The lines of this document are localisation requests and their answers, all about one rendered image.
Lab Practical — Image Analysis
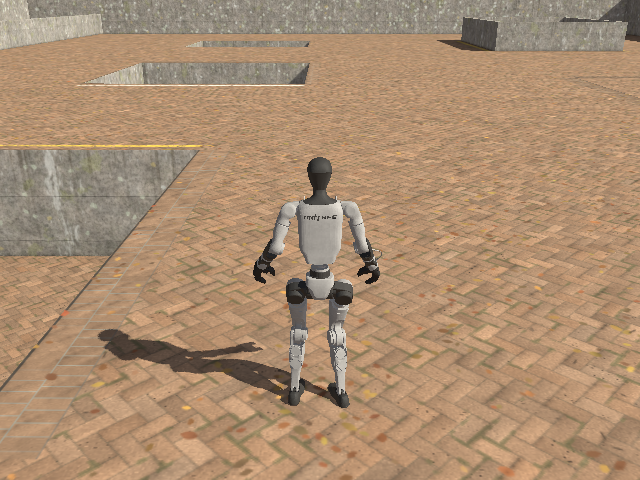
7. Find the right robot shin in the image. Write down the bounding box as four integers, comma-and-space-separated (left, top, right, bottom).
329, 328, 347, 395

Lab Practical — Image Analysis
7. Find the right robot upper arm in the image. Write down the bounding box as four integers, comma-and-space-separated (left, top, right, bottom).
340, 200, 369, 254

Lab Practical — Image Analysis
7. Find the left robot upper arm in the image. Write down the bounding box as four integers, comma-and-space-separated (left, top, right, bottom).
268, 201, 299, 255

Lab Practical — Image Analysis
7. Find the robot right hand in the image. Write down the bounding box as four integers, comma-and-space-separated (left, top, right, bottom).
357, 266, 380, 284

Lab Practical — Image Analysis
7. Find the robot left forearm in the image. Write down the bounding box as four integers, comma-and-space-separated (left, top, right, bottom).
257, 239, 277, 270

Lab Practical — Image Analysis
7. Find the robot left hand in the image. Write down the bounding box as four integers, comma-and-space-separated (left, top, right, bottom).
253, 261, 275, 284

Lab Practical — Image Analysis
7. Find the right robot foot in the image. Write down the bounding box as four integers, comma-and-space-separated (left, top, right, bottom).
328, 382, 350, 408

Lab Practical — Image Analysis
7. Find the robot right forearm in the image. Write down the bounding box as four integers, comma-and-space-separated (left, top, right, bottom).
359, 238, 378, 271

